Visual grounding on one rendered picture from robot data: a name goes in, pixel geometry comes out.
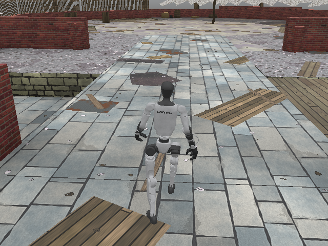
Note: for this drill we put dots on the robot right upper arm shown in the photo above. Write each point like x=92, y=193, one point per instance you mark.
x=184, y=118

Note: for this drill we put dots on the robot right hand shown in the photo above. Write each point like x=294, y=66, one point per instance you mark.
x=194, y=153

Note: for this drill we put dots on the robot left upper arm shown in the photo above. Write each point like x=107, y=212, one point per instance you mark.
x=146, y=114

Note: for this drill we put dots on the robot left shin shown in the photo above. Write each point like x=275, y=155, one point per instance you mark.
x=151, y=195

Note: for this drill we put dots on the right robot forearm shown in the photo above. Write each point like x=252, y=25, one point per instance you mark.
x=190, y=139

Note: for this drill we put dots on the right robot thigh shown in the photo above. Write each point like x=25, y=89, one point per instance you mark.
x=175, y=151

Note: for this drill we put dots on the left robot forearm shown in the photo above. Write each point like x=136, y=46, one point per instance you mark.
x=138, y=130

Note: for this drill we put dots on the robot left hand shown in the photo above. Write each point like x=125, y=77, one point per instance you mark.
x=139, y=139

